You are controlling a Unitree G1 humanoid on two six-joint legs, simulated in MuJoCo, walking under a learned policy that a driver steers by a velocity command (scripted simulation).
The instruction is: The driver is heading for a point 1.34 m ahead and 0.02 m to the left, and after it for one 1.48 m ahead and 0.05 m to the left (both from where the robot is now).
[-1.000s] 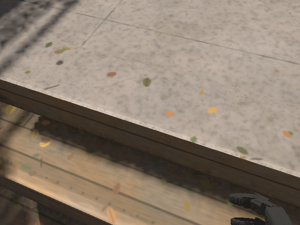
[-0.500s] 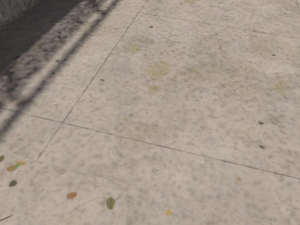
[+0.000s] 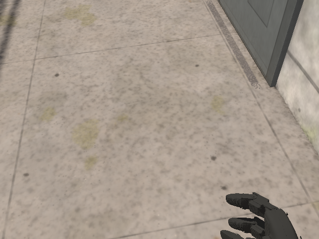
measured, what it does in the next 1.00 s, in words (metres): climbs: right foot, then left foot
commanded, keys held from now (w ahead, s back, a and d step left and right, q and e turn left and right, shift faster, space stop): w+e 0.28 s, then w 0.16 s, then w+q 0.56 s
